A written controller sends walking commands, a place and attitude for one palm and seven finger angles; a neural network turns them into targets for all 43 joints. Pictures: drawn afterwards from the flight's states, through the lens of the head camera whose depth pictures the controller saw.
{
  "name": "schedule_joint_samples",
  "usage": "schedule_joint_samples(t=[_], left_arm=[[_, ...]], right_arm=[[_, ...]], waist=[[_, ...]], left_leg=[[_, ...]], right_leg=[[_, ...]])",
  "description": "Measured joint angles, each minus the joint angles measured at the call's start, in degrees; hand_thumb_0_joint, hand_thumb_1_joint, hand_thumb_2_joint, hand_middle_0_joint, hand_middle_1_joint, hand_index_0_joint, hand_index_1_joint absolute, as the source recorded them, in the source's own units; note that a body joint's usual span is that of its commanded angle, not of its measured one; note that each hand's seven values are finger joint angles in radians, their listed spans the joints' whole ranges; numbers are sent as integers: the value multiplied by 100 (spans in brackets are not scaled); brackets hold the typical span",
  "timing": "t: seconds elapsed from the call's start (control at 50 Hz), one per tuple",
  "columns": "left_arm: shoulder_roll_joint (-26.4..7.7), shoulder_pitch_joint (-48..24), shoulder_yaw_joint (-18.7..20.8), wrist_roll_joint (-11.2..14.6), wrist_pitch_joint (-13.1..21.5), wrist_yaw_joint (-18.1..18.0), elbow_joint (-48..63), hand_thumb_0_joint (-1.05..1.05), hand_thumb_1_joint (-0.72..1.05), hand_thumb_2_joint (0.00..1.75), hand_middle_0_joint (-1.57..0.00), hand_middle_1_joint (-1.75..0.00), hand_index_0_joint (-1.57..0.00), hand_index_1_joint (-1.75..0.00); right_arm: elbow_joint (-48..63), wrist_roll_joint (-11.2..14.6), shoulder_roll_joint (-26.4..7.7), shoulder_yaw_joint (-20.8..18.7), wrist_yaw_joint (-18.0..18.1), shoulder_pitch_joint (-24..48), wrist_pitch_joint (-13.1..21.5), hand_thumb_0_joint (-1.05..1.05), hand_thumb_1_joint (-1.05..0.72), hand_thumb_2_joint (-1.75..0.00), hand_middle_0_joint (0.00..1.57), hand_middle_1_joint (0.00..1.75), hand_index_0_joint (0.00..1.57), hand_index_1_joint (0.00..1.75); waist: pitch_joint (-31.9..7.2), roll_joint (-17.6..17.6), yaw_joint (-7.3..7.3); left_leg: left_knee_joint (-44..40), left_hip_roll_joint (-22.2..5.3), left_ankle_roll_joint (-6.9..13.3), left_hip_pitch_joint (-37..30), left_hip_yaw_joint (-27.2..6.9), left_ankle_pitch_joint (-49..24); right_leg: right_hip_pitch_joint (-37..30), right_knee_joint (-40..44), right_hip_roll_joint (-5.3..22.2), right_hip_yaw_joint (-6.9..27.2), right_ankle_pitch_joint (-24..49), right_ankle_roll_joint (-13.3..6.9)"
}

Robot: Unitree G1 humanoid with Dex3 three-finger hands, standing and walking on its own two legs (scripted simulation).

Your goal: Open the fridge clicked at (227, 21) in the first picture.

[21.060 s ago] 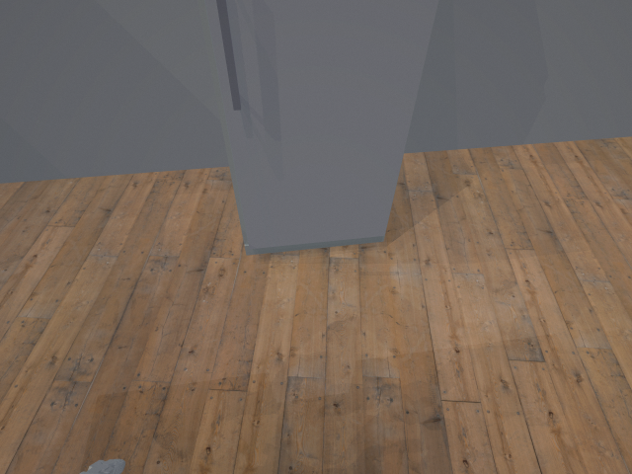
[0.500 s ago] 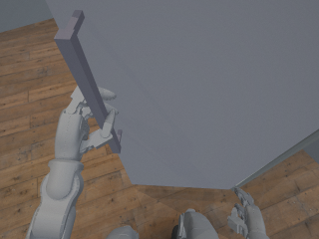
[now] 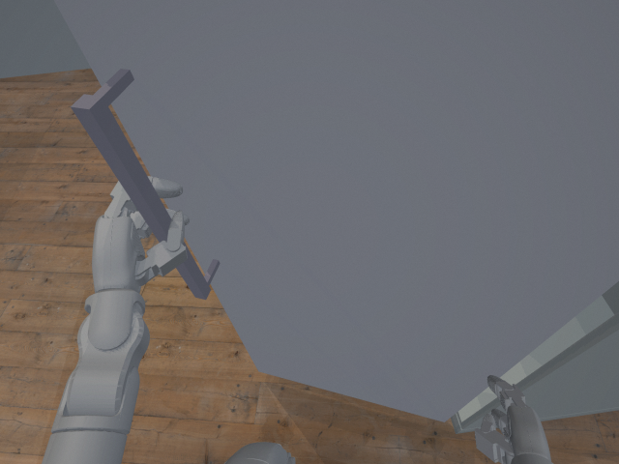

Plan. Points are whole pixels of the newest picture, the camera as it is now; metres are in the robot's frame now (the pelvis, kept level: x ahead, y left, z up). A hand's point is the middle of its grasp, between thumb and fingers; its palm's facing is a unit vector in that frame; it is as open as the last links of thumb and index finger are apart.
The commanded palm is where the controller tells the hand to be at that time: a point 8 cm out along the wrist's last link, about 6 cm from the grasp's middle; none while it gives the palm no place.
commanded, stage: stop walking and hold the door back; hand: left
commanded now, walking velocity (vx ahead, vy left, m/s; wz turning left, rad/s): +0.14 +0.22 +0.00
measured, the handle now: (171, 213) +0.37 +0.20 +0.12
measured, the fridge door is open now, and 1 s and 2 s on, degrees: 68 64 66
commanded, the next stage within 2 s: loosen the grip on the handle in 1.18 s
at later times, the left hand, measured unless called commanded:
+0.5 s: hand (181, 221) +0.35 +0.18 +0.13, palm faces +0.17 -0.95 -0.26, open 5.6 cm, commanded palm +0.33 +0.24 +0.12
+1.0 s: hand (186, 217) +0.36 +0.18 +0.13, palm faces +0.13 -0.98 -0.16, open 5.5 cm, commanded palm +0.33 +0.24 +0.12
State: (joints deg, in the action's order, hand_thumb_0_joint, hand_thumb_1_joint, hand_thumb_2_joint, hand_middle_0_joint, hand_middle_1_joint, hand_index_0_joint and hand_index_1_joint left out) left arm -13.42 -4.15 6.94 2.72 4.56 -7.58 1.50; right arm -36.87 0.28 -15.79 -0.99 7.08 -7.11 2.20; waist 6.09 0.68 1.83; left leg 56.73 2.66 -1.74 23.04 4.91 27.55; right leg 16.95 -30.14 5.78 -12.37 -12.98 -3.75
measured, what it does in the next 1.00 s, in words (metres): steps on the spot: left foot, then right foot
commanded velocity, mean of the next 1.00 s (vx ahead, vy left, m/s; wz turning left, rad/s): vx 0.11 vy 0.04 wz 0.00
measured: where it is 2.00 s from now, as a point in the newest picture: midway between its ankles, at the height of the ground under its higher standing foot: outside the picture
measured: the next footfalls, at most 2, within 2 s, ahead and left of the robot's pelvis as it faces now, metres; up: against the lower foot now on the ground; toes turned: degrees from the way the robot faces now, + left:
left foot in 0.26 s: -0.07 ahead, +0.13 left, +0.00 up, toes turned +7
right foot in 0.54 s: -0.03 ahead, -0.11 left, +0.00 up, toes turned -4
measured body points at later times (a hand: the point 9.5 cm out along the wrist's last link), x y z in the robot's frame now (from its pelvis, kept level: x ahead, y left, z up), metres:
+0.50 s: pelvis -0.09 -0.01 +0.00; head -0.05 -0.03 +0.44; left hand +0.33 +0.23 +0.15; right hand -0.03 -0.24 -0.15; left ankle -0.11 +0.12 -0.74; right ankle -0.04 -0.12 -0.72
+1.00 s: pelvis -0.08 +0.01 -0.01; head -0.04 +0.01 +0.44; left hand +0.35 +0.23 +0.14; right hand +0.04 -0.26 -0.11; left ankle -0.05 +0.14 -0.74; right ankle -0.05 -0.11 -0.73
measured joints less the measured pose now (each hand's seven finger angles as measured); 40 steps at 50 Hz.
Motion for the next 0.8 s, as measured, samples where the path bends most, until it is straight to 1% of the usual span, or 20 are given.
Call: schedule_joint_samples(t=[0.06,0.14,0.2,0.24,0.26,0.28,0.3,0.34,0.38,0.4,0.44,0.48,0.52,0.54,0.56,0.58,0.62,0.66,0.72,0.8], left_arm=[[-8,-709,-94,-3,12,-22,-740,0,66,84,-45,-138,-38,-138],[-79,-1565,-164,-19,74,32,-1683,1,66,84,-45,-139,-41,-139],[-153,-2157,-221,-25,126,80,-2356,1,67,83,-45,-139,-42,-139],[-182,-2516,-246,-21,189,107,-2811,1,67,83,-45,-139,-42,-139],[-210,-2699,-262,4,222,115,-3035,1,67,83,-45,-139,-42,-139],[-228,-2882,-267,36,250,116,-3265,2,67,82,-45,-139,-42,-139],[-227,-3041,-272,48,255,109,-3485,2,67,82,-45,-139,-42,-140],[-221,-3344,-263,-45,312,207,-4024,1,67,81,-45,-140,-42,-140],[-237,-3663,-293,-89,287,346,-4532,0,67,81,-45,-140,-42,-140],[-253,-3817,-311,-98,263,410,-4745,0,67,81,-45,-140,-42,-140],[-297,-4062,-301,-65,239,496,-5108,0,67,82,-45,-140,-43,-140],[-402,-4226,-226,-30,252,548,-5412,-1,67,82,-45,-140,-43,-140],[-565,-4319,-82,-35,259,580,-5613,-1,67,83,-45,-140,-43,-140],[-661,-4350,32,-62,268,582,-5666,-1,67,83,-45,-140,-43,-140],[-728,-4342,226,-76,300,559,-5686,-1,66,83,-45,-140,-42,-140],[-775,-4298,407,-77,330,542,-5696,-2,66,82,-45,-140,-42,-140],[-843,-4197,641,-60,328,522,-5710,-2,67,82,-45,-140,-42,-140],[-879,-4143,841,-97,367,567,-5787,-3,68,82,-45,-140,-42,-140],[-900,-4071,1024,-148,441,635,-5864,-4,68,82,-45,-140,-43,-140],[-807,-3953,1028,-183,509,646,-5665,-3,69,83,-45,-140,-44,-140]], right_arm=[[62,24,-30,76,-66,96,-28,2,-91,-90,20,29,20,30],[169,54,-19,136,-184,230,-74,1,-91,-90,20,29,20,30],[174,71,32,174,-247,239,-87,1,-91,-90,20,29,20,30],[166,82,50,204,-272,164,-73,1,-91,-90,20,29,20,30],[152,92,69,205,-265,115,-41,1,-91,-90,20,29,20,30],[129,100,103,201,-252,52,0,1,-91,-90,20,29,20,30],[94,117,136,192,-232,-49,54,1,-91,-90,20,29,20,30],[-74,166,222,189,-213,-323,111,1,-91,-90,20,29,20,30],[-289,224,312,226,-198,-638,77,1,-91,-90,20,29,20,30],[-400,241,354,253,-187,-784,56,1,-91,-90,20,29,20,30],[-592,267,405,262,-128,-1038,34,1,-91,-90,20,30,21,30],[-730,275,357,248,-76,-1221,39,1,-93,-90,20,30,21,30],[-808,273,288,268,-67,-1357,45,1,-93,-90,20,30,21,30],[-830,274,248,263,-80,-1381,42,1,-93,-90,20,30,21,30],[-881,270,161,220,-87,-1290,19,1,-93,-90,20,30,21,30],[-925,269,72,149,-88,-1188,0,1,-93,-90,20,30,21,30],[-964,265,-75,31,-80,-1048,19,1,-92,-90,20,30,21,30],[-948,249,-194,-8,-69,-955,73,1,-92,-90,20,30,21,30],[-822,214,-319,-16,-53,-866,128,1,-92,-90,20,29,20,30],[-606,155,-392,-29,-53,-805,195,1,-91,-90,20,29,20,30]], waist=[[-80,-125,62],[-111,-250,30],[-131,-342,11],[-174,-302,-18],[-162,-264,-47],[-80,-222,-70],[-7,-127,-113],[21,69,-212],[-13,188,-224],[-21,222,-191],[-29,278,-98],[-34,312,-47],[-60,295,-74],[-80,262,-131],[0,343,-240],[82,417,-368],[184,432,-527],[221,360,-635],[194,199,-732],[109,21,-715]], left_leg=[[-611,-6,69,-343,-90,-63],[-1278,-73,181,-684,-155,-30],[-1971,-118,293,-990,-53,59],[-2733,-178,419,-1328,50,-40],[-3037,-207,485,-1422,47,-261],[-3085,-239,490,-1417,57,-750],[-3020,-292,477,-1389,25,-1044],[-2973,-372,462,-1345,-114,-1174],[-3041,-424,410,-1333,-228,-1214],[-3071,-450,360,-1335,-245,-1237],[-3057,-506,255,-1326,-206,-1240],[-2907,-559,158,-1277,-124,-1151],[-2510,-604,63,-1129,-62,-925],[-2137,-617,84,-953,-40,-758],[-1573,-636,127,-740,-156,-477],[-987,-581,137,-522,-319,-219],[-130,-429,109,-172,-460,-51],[250,-389,68,90,-425,-168],[18,-432,35,230,-296,-393],[-1011,-502,40,-19,-139,-677]], right_leg=[[65,138,6,-139,176,-76],[195,346,43,-252,482,-132],[350,431,81,-239,699,-144],[512,320,39,-211,626,-85],[639,103,1,-152,314,9],[777,-330,-69,7,-213,169],[944,-999,-187,222,-616,253],[1253,-2250,-392,585,-813,338],[1350,-2739,-453,747,-767,409],[1323,-2723,-444,783,-741,435],[1151,-2323,-393,816,-711,469],[827,-1614,-351,809,-683,498],[311,-653,-346,785,-557,471],[182,-327,-343,812,-173,355],[225,-434,-396,787,9,270],[237,-555,-427,769,-20,224],[169,-576,-416,823,-127,209],[69,-440,-368,886,-102,232],[-31,-232,-275,973,12,270],[-49,-113,-208,1067,72,326]])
